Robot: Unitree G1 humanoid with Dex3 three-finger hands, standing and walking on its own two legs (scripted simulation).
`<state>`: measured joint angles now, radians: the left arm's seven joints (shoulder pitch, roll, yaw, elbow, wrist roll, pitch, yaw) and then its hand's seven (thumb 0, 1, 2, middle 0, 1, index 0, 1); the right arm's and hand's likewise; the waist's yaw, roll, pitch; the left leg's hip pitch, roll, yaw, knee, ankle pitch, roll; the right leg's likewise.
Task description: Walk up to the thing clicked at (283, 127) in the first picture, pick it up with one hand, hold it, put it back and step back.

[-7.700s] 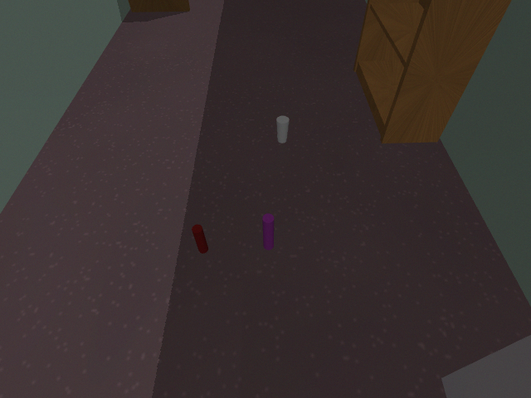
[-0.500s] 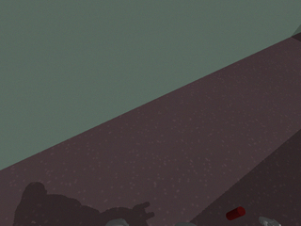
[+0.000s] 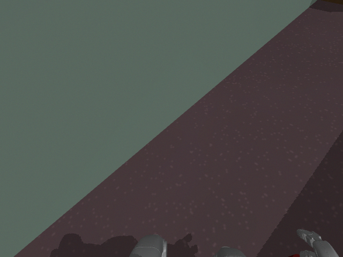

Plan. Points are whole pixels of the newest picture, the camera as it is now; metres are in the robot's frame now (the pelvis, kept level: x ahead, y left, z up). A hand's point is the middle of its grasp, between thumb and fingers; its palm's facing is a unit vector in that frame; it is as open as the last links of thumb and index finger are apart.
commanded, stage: walk up
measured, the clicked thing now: out of the picture +0.47 -1.20 -0.68
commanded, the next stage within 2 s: stand in 1.94 s
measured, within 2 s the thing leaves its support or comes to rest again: neither
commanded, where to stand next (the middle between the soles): +0.22 +0.06 m, yaw -25 degrees
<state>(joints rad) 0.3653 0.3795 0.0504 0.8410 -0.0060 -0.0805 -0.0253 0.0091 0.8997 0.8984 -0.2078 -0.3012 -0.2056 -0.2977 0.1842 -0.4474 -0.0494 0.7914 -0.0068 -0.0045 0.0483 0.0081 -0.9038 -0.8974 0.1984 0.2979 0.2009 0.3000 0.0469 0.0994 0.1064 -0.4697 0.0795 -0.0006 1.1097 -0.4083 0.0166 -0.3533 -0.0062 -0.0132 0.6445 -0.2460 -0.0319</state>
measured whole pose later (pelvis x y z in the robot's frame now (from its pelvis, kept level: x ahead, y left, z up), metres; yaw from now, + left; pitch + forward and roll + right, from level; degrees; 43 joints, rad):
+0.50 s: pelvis +0.13 +0.11 -0.01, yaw -14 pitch -2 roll -1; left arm 0.28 0.47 0.05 0.83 0.00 -0.04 0.01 0.01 0.90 0.90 -0.20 -0.30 -0.20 -0.30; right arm 0.22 -0.40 -0.04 0.78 -0.02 -0.03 0.04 0.00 -0.90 -0.90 0.20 0.30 0.21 0.30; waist -0.02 -0.01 0.13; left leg -0.41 0.10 0.10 0.74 -0.29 0.01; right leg -0.49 0.00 0.00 1.03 -0.48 -0.03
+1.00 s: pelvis +0.14 +0.12 -0.02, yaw -25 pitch -3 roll +0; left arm 0.18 0.42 0.05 0.87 0.01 0.01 -0.01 0.01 0.90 0.90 -0.21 -0.30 -0.20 -0.30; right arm 0.23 -0.40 -0.02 0.90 -0.02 -0.05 -0.01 0.00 -0.90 -0.90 0.20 0.30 0.21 0.30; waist -0.02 -0.02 0.11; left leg -0.37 0.11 0.07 0.79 -0.36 -0.02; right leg -0.42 0.02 0.03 0.92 -0.50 -0.04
